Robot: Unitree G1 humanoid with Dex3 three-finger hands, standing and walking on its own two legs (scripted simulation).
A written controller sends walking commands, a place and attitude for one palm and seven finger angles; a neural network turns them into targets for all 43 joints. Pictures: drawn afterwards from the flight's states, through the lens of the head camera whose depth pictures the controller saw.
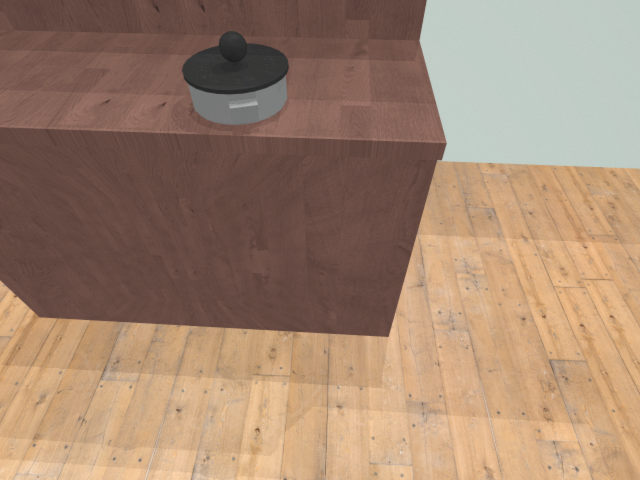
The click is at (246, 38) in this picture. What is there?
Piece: lid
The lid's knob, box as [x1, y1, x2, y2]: [219, 31, 246, 61]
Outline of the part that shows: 228,31 221,36 219,40 219,49 221,54 226,59 230,61 238,61 244,56 246,52 246,43 240,34 234,31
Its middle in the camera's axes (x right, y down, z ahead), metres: -0.17 -0.37 +0.75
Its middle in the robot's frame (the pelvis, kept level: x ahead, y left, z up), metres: +0.82 +0.22 +0.16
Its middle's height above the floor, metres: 0.94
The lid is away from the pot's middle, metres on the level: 0.00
